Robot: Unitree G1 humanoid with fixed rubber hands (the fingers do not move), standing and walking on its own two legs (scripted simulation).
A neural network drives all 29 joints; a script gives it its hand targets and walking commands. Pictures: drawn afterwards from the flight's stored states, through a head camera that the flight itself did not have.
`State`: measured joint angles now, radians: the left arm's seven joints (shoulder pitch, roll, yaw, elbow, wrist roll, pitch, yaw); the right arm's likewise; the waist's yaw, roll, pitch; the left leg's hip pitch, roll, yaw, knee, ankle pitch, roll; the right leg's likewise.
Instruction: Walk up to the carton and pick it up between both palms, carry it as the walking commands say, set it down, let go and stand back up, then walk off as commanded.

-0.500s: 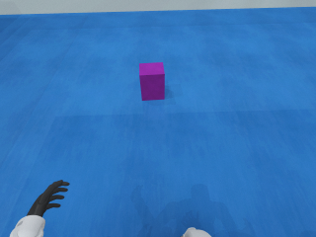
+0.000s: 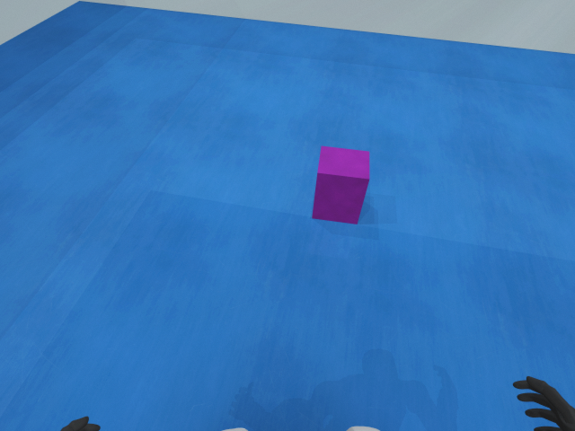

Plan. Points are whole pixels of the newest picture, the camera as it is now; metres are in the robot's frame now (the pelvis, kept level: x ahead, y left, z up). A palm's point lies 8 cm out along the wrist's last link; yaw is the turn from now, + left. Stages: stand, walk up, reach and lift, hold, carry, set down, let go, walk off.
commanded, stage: walk up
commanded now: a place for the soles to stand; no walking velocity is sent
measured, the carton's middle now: (339, 186) +1.21 -0.18 -0.61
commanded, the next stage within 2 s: none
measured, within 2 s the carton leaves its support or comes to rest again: neither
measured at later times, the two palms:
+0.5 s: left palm (151, 287) +0.33 +0.25 -0.02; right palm (543, 290) +0.37 -0.40 -0.05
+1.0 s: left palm (224, 168) +0.64 +0.19 -0.04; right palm (550, 221) +0.53 -0.48 -0.04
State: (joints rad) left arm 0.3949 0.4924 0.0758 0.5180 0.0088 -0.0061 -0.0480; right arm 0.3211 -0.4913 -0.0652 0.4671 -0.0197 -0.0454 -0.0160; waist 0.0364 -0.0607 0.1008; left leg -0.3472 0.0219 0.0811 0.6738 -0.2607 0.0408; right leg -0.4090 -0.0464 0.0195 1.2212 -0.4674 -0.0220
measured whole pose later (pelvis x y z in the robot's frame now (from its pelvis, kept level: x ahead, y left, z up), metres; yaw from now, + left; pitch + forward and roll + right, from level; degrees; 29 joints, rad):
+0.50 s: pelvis +0.25 -0.08 +0.01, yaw +2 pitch -4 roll +0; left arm 0.37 0.50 0.07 0.50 0.02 -0.03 -0.03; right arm 0.36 -0.49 -0.06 0.51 0.00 -0.02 0.03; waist 0.04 0.03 0.08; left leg -0.49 0.05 0.00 0.93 -0.38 0.01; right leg -0.22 -0.06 -0.11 0.61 -0.32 -0.03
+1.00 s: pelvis +0.47 -0.13 -0.01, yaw +0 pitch -4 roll +0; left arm 0.28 0.52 0.07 0.46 0.02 0.00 -0.07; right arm 0.48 -0.55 -0.07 0.47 -0.02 -0.03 0.00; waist -0.05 -0.02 0.08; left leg -0.19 0.14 0.05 0.76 -0.48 0.00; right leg -0.40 -0.05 -0.04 0.68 -0.25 -0.03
